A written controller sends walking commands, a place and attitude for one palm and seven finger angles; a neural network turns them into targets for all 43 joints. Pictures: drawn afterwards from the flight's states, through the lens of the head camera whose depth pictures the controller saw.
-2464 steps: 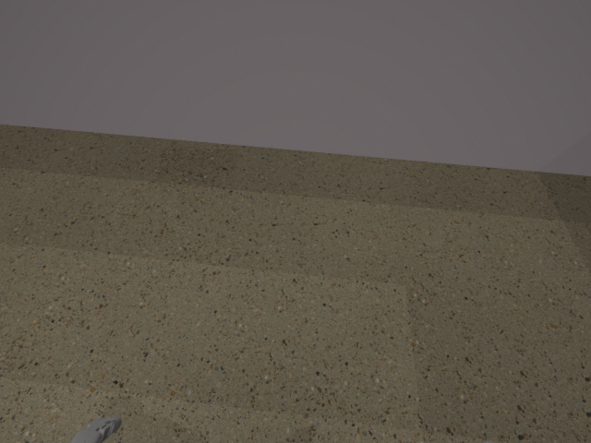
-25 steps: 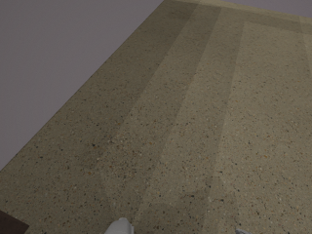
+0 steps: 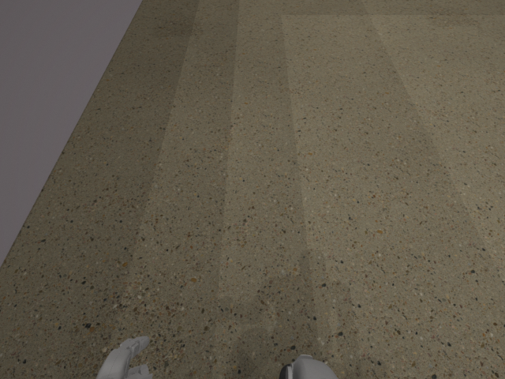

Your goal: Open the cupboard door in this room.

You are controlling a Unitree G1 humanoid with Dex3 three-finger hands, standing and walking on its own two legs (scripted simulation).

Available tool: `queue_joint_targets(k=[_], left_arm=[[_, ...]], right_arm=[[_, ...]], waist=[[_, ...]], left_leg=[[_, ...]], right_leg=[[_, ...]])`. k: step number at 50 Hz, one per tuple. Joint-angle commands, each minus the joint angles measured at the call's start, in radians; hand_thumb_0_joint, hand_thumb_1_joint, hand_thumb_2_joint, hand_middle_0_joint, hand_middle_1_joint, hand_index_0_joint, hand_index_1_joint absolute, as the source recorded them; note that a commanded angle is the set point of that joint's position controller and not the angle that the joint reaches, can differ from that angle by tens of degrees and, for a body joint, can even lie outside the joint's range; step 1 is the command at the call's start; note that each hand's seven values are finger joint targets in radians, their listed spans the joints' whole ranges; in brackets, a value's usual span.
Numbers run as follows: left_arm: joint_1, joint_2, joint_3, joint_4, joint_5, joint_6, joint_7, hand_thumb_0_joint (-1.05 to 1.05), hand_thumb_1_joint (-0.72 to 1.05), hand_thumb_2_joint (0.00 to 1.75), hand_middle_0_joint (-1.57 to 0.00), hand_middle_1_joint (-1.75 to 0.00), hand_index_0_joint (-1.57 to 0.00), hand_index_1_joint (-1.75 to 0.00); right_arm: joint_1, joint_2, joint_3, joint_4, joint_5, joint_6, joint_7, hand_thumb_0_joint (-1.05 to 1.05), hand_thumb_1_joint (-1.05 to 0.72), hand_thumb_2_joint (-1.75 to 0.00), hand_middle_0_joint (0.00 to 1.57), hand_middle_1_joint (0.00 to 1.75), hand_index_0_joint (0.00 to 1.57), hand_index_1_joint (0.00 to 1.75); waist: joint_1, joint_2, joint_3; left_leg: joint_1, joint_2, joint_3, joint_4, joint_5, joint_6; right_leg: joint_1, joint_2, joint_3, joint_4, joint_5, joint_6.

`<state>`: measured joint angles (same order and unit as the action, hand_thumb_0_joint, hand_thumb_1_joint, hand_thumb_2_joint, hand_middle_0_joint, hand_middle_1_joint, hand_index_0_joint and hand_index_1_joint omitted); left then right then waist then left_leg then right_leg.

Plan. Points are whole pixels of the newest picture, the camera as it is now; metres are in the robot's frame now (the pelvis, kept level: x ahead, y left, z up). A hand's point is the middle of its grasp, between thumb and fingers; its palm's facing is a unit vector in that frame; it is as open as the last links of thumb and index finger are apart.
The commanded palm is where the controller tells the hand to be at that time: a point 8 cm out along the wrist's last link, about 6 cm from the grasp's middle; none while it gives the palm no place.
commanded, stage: walk to a spot facing it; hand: left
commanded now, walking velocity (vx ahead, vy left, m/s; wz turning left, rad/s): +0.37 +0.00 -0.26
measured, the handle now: out of the picture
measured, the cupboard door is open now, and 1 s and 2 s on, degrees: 47 47 47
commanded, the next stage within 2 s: turn to face it in 0.56 s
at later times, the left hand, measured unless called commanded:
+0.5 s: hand (167, 364) +0.18 +0.16 -0.18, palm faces +0.05 -0.99 -0.16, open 7.3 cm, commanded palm none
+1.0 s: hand (192, 208) +0.51 +0.14 -0.16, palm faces +0.00 -0.97 -0.22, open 7.3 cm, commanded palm none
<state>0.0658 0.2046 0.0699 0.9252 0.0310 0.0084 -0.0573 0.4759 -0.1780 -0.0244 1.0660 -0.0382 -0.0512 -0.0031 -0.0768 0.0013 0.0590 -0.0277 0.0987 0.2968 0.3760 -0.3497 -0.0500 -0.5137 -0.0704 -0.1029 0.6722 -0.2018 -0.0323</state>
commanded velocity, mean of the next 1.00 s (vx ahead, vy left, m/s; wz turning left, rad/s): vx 0.21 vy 0.00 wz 0.13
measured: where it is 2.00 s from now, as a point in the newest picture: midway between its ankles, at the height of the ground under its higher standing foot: (271, 302)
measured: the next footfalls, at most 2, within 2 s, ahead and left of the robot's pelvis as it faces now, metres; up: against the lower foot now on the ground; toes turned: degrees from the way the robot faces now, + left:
right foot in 0.04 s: +0.14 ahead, -0.11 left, +0.00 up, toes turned -7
left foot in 0.52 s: +0.39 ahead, +0.09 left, +0.00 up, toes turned +4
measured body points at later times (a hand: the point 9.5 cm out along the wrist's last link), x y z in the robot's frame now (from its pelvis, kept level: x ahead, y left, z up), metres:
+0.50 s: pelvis +0.24 -0.01 -0.01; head +0.25 +0.00 +0.44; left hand +0.18 +0.22 -0.17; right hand +0.36 -0.25 -0.13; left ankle +0.35 +0.09 -0.73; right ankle +0.10 -0.10 -0.74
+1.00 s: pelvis +0.39 -0.04 +0.00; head +0.42 -0.05 +0.45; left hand +0.51 +0.20 -0.14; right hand +0.33 -0.26 -0.16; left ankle +0.35 +0.07 -0.69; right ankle +0.42 -0.16 -0.74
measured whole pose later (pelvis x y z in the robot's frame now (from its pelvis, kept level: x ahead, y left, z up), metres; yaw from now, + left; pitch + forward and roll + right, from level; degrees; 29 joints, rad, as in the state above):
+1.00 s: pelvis +0.39 -0.04 +0.00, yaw +1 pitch +0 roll +1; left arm 0.11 0.18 0.05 0.97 0.02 -0.03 0.01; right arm 0.37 -0.16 -0.04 1.11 -0.01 0.04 0.00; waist -0.05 0.00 0.05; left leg -0.37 0.03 0.09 0.94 -0.54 -0.03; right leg -0.31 -0.11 -0.16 0.57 -0.26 0.00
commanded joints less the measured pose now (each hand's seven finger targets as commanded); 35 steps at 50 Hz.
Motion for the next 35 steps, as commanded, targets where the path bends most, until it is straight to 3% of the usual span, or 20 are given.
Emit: queue_joint_targets(k=[1,2,3,4,5,7,9,11,14,20,21,23,24,25,26,27,28,30,31,35], left_arm=[[0.316,0.140,0.032,0.037,0.007,-0.050,0.023,0.00,0.90,0.90,-0.20,-0.30,-0.20,-0.30],[0.465,0.267,0.069,0.072,0.005,-0.056,0.042,0.00,0.90,0.90,-0.20,-0.30,-0.20,-0.30],[0.453,0.288,0.069,0.079,-0.021,-0.053,0.054,0.00,0.90,0.90,-0.20,-0.30,-0.20,-0.30],[0.360,0.250,0.057,0.060,-0.027,-0.052,0.059,0.00,0.90,0.90,-0.20,-0.30,-0.20,-0.30],[0.301,0.191,0.042,0.040,-0.026,-0.057,0.063,0.00,0.90,0.90,-0.20,-0.30,-0.20,-0.30],[0.206,0.114,0.016,0.030,-0.025,-0.067,0.065,0.00,0.90,0.90,-0.20,-0.30,-0.20,-0.30],[0.207,0.085,0.007,0.044,-0.018,-0.081,0.062,0.00,0.90,0.90,-0.20,-0.30,-0.20,-0.30],[0.228,0.080,0.006,0.067,-0.015,-0.092,0.060,0.00,0.90,0.90,-0.20,-0.30,-0.20,-0.30],[0.270,0.077,0.008,0.084,-0.017,-0.101,0.056,0.00,0.90,0.90,-0.20,-0.30,-0.20,-0.30],[0.337,0.103,0.001,0.134,-0.013,-0.103,0.062,0.00,0.90,0.90,-0.20,-0.30,-0.20,-0.30],[0.346,0.109,0.002,0.141,-0.010,-0.102,0.064,0.00,0.90,0.90,-0.20,-0.30,-0.20,-0.30],[0.322,0.118,0.004,0.144,-0.016,-0.100,0.064,0.00,0.90,0.90,-0.20,-0.30,-0.20,-0.30],[0.320,0.105,0.002,0.140,-0.019,-0.098,0.064,0.00,0.90,0.90,-0.20,-0.30,-0.20,-0.30],[0.351,0.067,-0.003,0.124,-0.025,-0.096,0.060,0.00,0.90,0.90,-0.20,-0.30,-0.20,-0.30],[0.357,0.042,-0.020,0.102,-0.031,-0.099,0.052,0.00,0.90,0.90,-0.20,-0.30,-0.20,-0.30],[0.284,0.068,-0.011,0.084,-0.023,-0.095,0.058,0.00,0.90,0.90,-0.20,-0.30,-0.20,-0.30],[0.248,0.054,-0.007,0.082,-0.014,-0.091,0.058,0.00,0.90,0.90,-0.20,-0.30,-0.20,-0.30],[0.248,0.023,-0.004,0.094,-0.006,-0.067,0.047,0.00,0.90,0.90,-0.20,-0.30,-0.20,-0.30],[0.289,0.004,-0.006,0.108,-0.002,-0.051,0.041,0.00,0.90,0.90,-0.20,-0.30,-0.20,-0.30],[0.281,-0.031,-0.018,0.099,-0.006,-0.029,0.040,0.00,0.90,0.90,-0.20,-0.30,-0.20,-0.30]], right_arm=[[-0.039,-0.143,-0.029,-0.058,0.017,-0.018,-0.002,0.00,-0.90,-0.90,0.20,0.30,0.20,0.30],[-0.035,-0.070,-0.014,-0.097,0.032,-0.022,0.002,0.00,-0.90,-0.90,0.20,0.30,0.20,0.30],[-0.109,-0.110,-0.023,-0.116,0.030,-0.019,0.000,0.00,-0.90,-0.90,0.20,0.30,0.20,0.30],[-0.125,-0.107,-0.034,-0.109,0.031,-0.018,0.001,0.00,-0.90,-0.90,0.20,0.30,0.20,0.30],[-0.165,-0.092,-0.034,-0.108,0.029,-0.015,-0.001,0.00,-0.90,-0.90,0.20,0.30,0.20,0.30],[-0.137,-0.064,-0.032,-0.069,0.016,0.006,-0.001,0.00,-0.90,-0.90,0.20,0.30,0.20,0.30],[-0.097,-0.030,-0.028,-0.049,0.010,0.023,0.005,0.00,-0.90,-0.90,0.20,0.30,0.20,0.30],[-0.108,-0.016,-0.031,-0.046,0.012,0.026,0.012,0.00,-0.90,-0.90,0.20,0.30,0.20,0.30],[-0.214,-0.025,-0.034,-0.091,0.012,0.020,0.022,0.00,-0.90,-0.90,0.20,0.30,0.20,0.30],[-0.406,-0.044,-0.031,-0.160,0.018,0.001,0.036,0.00,-0.90,-0.90,0.20,0.30,0.20,0.30],[-0.407,-0.049,-0.033,-0.159,0.018,-0.003,0.035,0.00,-0.90,-0.90,0.20,0.30,0.20,0.30],[-0.295,-0.072,-0.037,-0.118,0.013,-0.011,0.023,0.00,-0.90,-0.90,0.20,0.30,0.20,0.30],[-0.166,-0.114,-0.046,-0.078,0.007,-0.015,0.013,0.00,-0.90,-0.90,0.20,0.30,0.20,0.30],[-0.015,-0.210,-0.068,-0.045,-0.008,-0.021,0.000,0.00,-0.90,-0.90,0.20,0.30,0.20,0.30],[0.087,-0.286,-0.079,-0.031,-0.006,-0.015,-0.007,0.00,-0.90,-0.90,0.20,0.30,0.20,0.30],[0.051,-0.261,-0.073,-0.039,0.001,-0.006,-0.014,0.00,-0.90,-0.90,0.20,0.30,0.20,0.30],[-0.031,-0.213,-0.062,-0.056,0.003,-0.008,-0.016,0.00,-0.90,-0.90,0.20,0.30,0.20,0.30],[-0.142,-0.133,-0.036,-0.088,0.006,-0.022,-0.018,0.00,-0.90,-0.90,0.20,0.30,0.20,0.30],[-0.179,-0.108,-0.030,-0.084,0.009,-0.028,-0.020,0.00,-0.90,-0.90,0.20,0.30,0.20,0.30],[-0.166,-0.101,-0.019,-0.059,0.014,-0.029,-0.021,0.00,-0.90,-0.90,0.20,0.30,0.20,0.30]], waist=[[0.209,-0.061,-0.173],[0.258,-0.343,-0.295],[0.243,-0.281,-0.264],[0.196,-0.171,-0.165],[0.169,-0.155,-0.112],[0.092,-0.104,-0.045],[0.056,-0.102,-0.035],[0.051,-0.098,-0.037],[0.073,-0.078,-0.024],[0.108,-0.106,0.032],[0.103,-0.075,0.028],[0.038,-0.060,-0.002],[-0.017,-0.011,-0.068],[-0.063,0.152,-0.186],[-0.073,0.301,-0.273],[-0.064,0.174,-0.207],[-0.028,0.078,-0.117],[0.039,0.082,0.008],[0.073,0.113,0.018],[0.096,0.125,-0.030]], left_leg=[[-0.269,0.145,-0.024,0.366,0.498,0.070],[-0.592,-0.025,-0.015,0.714,-0.177,0.014],[-0.693,-0.027,-0.187,0.899,-0.261,0.025],[-0.720,0.029,-0.244,0.930,-0.144,0.026],[-0.694,0.052,-0.258,0.913,-0.066,0.015],[-0.573,0.083,-0.262,0.790,0.008,0.005],[-0.508,0.063,-0.236,0.687,0.040,-0.004],[-0.505,0.049,-0.225,0.614,0.093,-0.006],[-0.567,0.046,-0.226,0.503,0.159,-0.004],[-0.544,0.010,-0.211,0.299,0.156,0.026],[-0.496,0.001,-0.209,0.257,0.141,0.033],[-0.286,-0.056,-0.160,0.162,0.176,0.053],[-0.057,-0.045,-0.187,0.125,0.216,0.078],[0.196,0.174,-0.482,0.102,0.223,0.170],[0.303,0.393,-0.752,-0.019,0.271,0.280],[0.205,0.415,-0.765,-0.071,0.263,0.308],[0.054,0.372,-0.674,-0.097,0.225,0.276],[-0.168,0.308,-0.510,-0.159,0.170,0.210],[-0.204,0.272,-0.396,-0.168,0.190,0.176],[-0.253,0.189,-0.243,-0.152,0.421,0.183]], right_leg=[[0.612,-0.013,0.072,-0.160,-0.056,-0.095],[0.869,-0.320,0.555,-0.288,-0.074,-0.203],[0.829,-0.364,0.674,-0.386,0.017,-0.231],[0.733,-0.344,0.556,-0.400,-0.002,-0.236],[0.592,-0.294,0.494,-0.409,0.081,-0.205],[0.404,-0.218,0.293,-0.436,0.188,-0.164],[0.329,-0.173,0.216,-0.453,0.238,-0.155],[0.336,-0.155,0.206,-0.477,0.198,-0.162],[0.400,-0.161,0.213,-0.491,0.164,-0.175],[0.492,-0.191,0.214,-0.451,0.301,-0.150],[0.494,-0.196,0.223,-0.422,0.330,-0.143],[0.436,-0.150,0.151,-0.278,0.496,-0.110],[0.321,-0.109,0.112,-0.105,0.492,-0.076],[0.098,-0.009,0.051,0.161,0.226,-0.022],[-0.044,0.101,0.025,0.504,-0.327,-0.001],[-0.105,0.057,0.118,0.634,-0.344,-0.013],[-0.138,0.021,0.127,0.674,-0.276,-0.006],[-0.099,-0.030,0.144,0.641,-0.157,0.011],[-0.072,-0.040,0.135,0.594,-0.118,0.022],[0.078,-0.039,0.061,0.258,-0.071,0.044]])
